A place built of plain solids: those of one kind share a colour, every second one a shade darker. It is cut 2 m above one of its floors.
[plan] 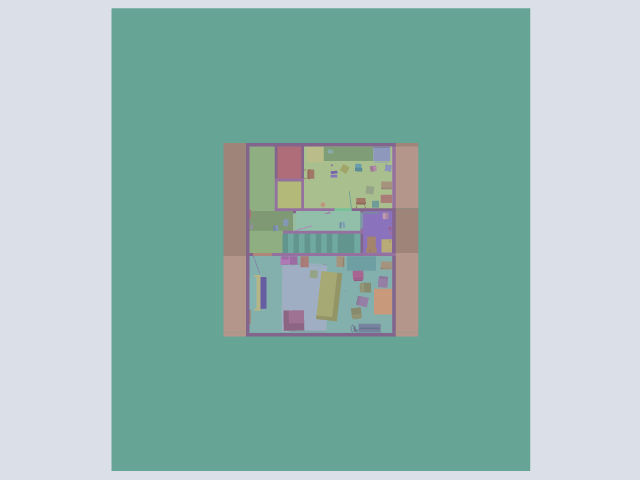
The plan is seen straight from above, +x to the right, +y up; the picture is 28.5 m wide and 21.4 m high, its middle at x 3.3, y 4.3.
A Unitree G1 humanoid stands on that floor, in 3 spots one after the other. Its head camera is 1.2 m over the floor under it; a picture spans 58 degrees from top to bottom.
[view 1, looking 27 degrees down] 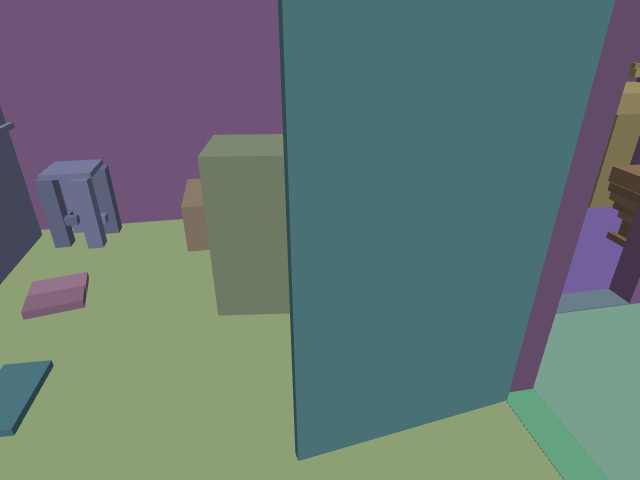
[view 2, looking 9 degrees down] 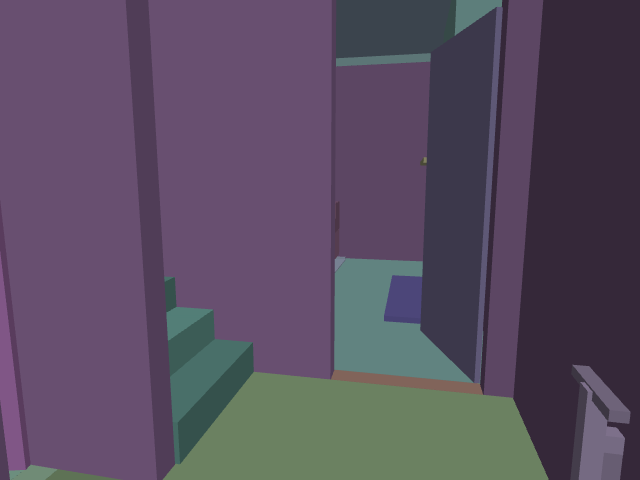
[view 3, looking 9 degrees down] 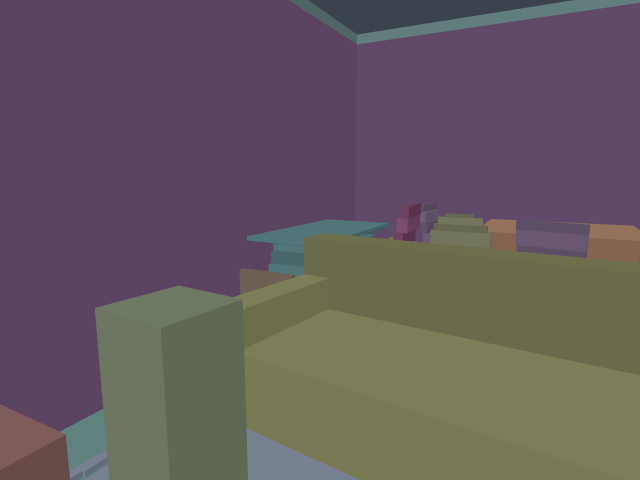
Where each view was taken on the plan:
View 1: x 3.73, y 6.58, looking -11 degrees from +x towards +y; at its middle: leaf_kitchen_door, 1.00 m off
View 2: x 0.72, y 6.05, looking -78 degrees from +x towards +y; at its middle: wall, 2.41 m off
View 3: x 1.98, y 1.62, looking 28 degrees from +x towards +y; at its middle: sofa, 2.39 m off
